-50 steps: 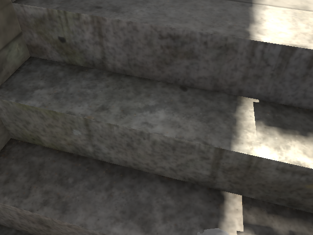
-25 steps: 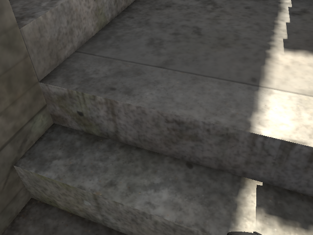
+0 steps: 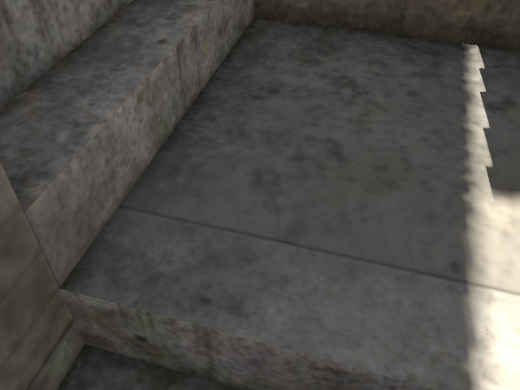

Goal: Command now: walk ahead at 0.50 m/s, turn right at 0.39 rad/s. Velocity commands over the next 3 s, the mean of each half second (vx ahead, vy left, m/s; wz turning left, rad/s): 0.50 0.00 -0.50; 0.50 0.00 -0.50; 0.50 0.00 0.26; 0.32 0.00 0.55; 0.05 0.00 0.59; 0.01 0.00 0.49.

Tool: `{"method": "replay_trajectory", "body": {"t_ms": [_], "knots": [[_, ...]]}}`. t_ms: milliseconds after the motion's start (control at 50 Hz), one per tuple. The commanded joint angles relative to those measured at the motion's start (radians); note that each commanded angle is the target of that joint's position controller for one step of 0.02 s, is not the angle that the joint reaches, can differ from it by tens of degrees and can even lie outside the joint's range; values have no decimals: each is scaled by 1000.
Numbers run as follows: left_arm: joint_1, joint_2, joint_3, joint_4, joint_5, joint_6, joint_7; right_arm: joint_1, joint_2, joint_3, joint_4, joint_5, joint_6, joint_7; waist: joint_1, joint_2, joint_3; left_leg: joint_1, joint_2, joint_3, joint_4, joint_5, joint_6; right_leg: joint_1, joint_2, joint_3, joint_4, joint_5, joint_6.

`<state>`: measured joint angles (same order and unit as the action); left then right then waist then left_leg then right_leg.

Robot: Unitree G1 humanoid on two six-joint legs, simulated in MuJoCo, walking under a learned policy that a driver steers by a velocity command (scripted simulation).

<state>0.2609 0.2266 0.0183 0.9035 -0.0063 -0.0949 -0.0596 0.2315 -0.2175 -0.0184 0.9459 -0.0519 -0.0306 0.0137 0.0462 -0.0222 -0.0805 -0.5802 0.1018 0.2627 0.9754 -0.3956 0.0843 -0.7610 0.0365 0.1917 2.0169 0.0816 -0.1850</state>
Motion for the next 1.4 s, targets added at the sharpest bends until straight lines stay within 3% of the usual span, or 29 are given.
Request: {"method": "replay_trajectory", "body": {"t_ms": [20,60,160,220,280,340,400,440,460,480,500,560,600,640,780,840,880,900,920,940,980,1020,1100,1180,1240,1300,1340,1380,1400], "knots": [[23,-215,-92,-118,-22,16,-8,-54,154,59,34,-27,-29,12,108,40,78,103,193,-237,-570,163,-91,-377,-62,52,236,-5,-43],[-2,-216,-103,-123,-25,47,13,-33,136,81,61,-55,-30,15,125,51,108,71,192,-151,-626,215,-83,-518,-31,-8,486,5,-14],[-289,-143,-125,-224,-23,65,54,15,67,115,95,-14,-30,22,64,78,154,-86,82,73,-768,299,-116,-512,-4,-213,202,96,58],[-401,-186,-155,-241,-25,69,56,256,-71,78,148,-6,-23,-10,-56,112,38,297,170,-5,-882,327,-31,-619,-62,-328,119,-33,88],[-499,-211,-177,-254,-30,65,15,396,-64,61,189,1,18,-39,-109,56,63,740,223,-61,-853,427,-36,-928,-103,-271,130,-248,63],[-527,-199,-186,-299,-18,26,-24,247,-109,58,149,33,16,-61,0,97,-48,624,207,83,-822,1310,-77,-481,-93,-341,-251,-386,13],[-344,-60,-128,-246,18,60,-27,188,-258,24,115,64,8,-67,77,300,-234,707,239,73,-529,2427,49,-30,85,-510,-572,-766,-13],[-101,56,-60,-196,46,92,-26,83,-275,3,16,30,-14,-38,165,240,-295,595,235,-4,-168,2073,116,337,63,-188,-1000,-683,-60],[57,192,-8,-138,46,119,-4,5,-177,21,-60,19,-59,5,182,-68,-311,187,52,-74,139,1281,94,592,-115,397,-1380,-788,-183],[77,240,15,-112,66,130,29,-133,-77,25,-124,27,-83,38,138,-182,-251,-169,-189,-281,717,378,19,639,-227,975,-1812,-1028,-257],[70,71,-46,-57,97,117,44,-249,-3,31,-222,36,-108,76,55,-112,-4,-415,-184,-447,1140,312,41,479,-245,986,-1839,-899,-150],[15,-146,-85,57,31,70,-8,-153,121,93,-311,10,-122,82,-142,76,162,-685,-110,-421,1427,295,95,336,-115,394,-1591,-582,15],[-32,-146,-80,63,52,77,-16,-108,172,139,-329,22,-138,71,-175,69,176,-767,-101,-407,1507,281,74,351,-76,213,-1586,-330,90],[-110,-97,-75,45,45,65,-25,-131,109,135,-344,36,-112,53,-226,73,190,-718,-69,-304,1399,256,43,179,-59,74,-1654,-282,85],[357,-9,-11,143,-31,78,90,-611,187,184,-570,15,-100,-18,36,-110,60,-736,9,-103,860,103,-49,490,-164,188,-1977,-124,-69],[301,82,13,98,-15,31,92,-365,61,72,-525,19,-98,7,-143,-229,-305,134,-150,-5,448,-27,-1,540,-209,69,-1865,1125,-68],[148,234,53,75,-11,2,81,-10,-153,-16,-423,40,-62,3,-307,-312,-398,252,-145,-272,187,-229,23,816,-256,31,-1480,1567,-68],[88,182,44,46,10,-20,69,199,-229,-43,-309,13,-56,12,-347,-52,-465,498,-60,-560,57,-281,88,647,-236,41,-1226,1456,-118],[125,-16,7,31,7,-36,19,273,-222,-51,-208,-25,-36,3,-256,446,-485,722,117,-1091,-397,-398,244,235,16,81,-876,387,-86],[60,-73,-3,32,33,-56,-37,254,-106,-25,-155,-33,-8,-27,-264,477,-410,639,204,-1430,-634,-350,328,53,189,193,-215,-71,-27],[-137,-101,-19,-155,-18,-40,-68,123,143,33,-46,17,-25,-20,-119,55,33,189,207,-1006,-517,-355,223,-162,84,92,49,-266,-13],[-79,-142,-48,-194,-25,-12,-40,53,250,64,26,-6,-65,-10,-1,-49,150,-15,129,-724,-476,-240,131,-150,39,83,104,-305,-34],[31,-113,-79,-224,-44,6,2,-9,105,51,16,10,-74,29,97,-4,206,-45,49,-407,-589,11,122,-177,-49,-18,-216,-309,27],[-204,-54,-81,-332,14,11,47,117,-25,14,-30,54,-100,6,-10,68,105,26,4,-378,-762,188,113,94,-178,-220,-812,-191,138],[-339,-39,-63,-345,-46,10,38,277,-84,-7,-27,74,-88,-16,-120,124,124,215,33,-407,-814,203,158,266,-105,-285,-1222,-208,212],[-276,31,-13,-301,-57,1,39,294,-128,-17,-50,62,-56,-23,-79,183,132,471,79,-449,-675,441,134,311,-39,-280,-1486,-218,204],[-12,133,45,-225,-25,-4,50,212,-89,-12,-100,64,-67,-19,44,170,-27,374,32,-402,-391,523,61,668,-104,-171,-1511,-152,157],[188,253,69,-231,41,8,58,248,103,32,-194,69,-94,-20,40,-332,-305,-178,-156,-353,228,-109,-9,1170,-512,496,-1672,-227,-24],[161,162,60,-228,42,-8,61,218,26,7,-191,96,-97,-16,46,-259,-260,-305,-117,-429,466,-60,-25,1088,-520,608,-1757,-450,-72]]}}
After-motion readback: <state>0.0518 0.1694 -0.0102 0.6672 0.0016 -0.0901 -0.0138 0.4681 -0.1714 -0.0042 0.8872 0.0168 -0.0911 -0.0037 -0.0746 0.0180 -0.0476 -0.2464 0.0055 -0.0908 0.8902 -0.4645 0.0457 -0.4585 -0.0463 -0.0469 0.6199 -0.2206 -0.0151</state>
